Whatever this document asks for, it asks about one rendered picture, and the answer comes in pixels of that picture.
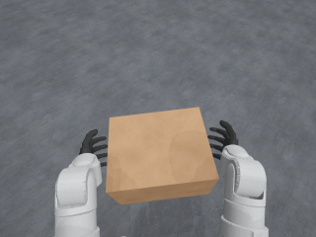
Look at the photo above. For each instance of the carton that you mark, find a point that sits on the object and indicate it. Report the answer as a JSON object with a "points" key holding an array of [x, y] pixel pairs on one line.
{"points": [[159, 155]]}

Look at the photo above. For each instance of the robot right hand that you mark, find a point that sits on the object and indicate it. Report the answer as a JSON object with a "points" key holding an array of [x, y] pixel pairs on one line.
{"points": [[229, 137]]}

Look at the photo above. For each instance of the robot left hand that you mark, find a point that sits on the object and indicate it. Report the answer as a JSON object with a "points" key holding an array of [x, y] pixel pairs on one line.
{"points": [[88, 142]]}

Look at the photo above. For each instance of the left robot forearm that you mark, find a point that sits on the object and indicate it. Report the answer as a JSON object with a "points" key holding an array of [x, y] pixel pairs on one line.
{"points": [[75, 198]]}

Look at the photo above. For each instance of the right robot forearm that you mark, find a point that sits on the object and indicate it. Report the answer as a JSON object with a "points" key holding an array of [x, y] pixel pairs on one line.
{"points": [[245, 191]]}

